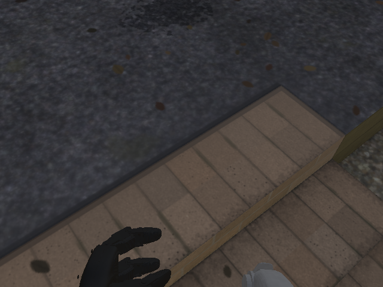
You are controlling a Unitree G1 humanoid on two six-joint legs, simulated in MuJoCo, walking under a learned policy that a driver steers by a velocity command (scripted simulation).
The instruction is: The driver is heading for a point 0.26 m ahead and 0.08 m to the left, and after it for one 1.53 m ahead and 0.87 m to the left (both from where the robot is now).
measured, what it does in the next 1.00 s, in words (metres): climbs, turning left: left foot 0.14 m higher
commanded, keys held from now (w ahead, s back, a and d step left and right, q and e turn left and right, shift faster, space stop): no key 0.04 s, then q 0.96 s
